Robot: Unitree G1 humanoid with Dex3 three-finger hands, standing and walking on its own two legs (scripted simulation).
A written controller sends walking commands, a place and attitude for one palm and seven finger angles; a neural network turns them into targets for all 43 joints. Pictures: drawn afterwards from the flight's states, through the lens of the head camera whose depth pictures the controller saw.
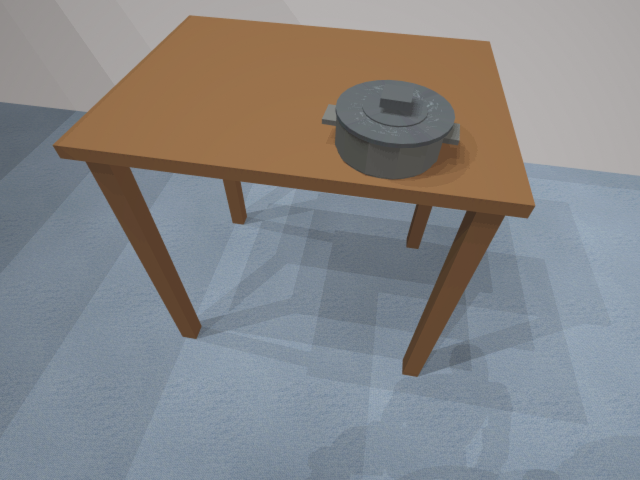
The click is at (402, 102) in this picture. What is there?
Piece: lid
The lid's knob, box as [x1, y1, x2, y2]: [379, 84, 413, 111]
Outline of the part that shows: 385,84 379,106 408,111 413,88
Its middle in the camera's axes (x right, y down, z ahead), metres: +0.13 -0.24 +0.65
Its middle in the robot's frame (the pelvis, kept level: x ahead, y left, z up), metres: +0.67 -0.09 +0.14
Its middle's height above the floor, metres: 0.91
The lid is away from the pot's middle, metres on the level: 0.00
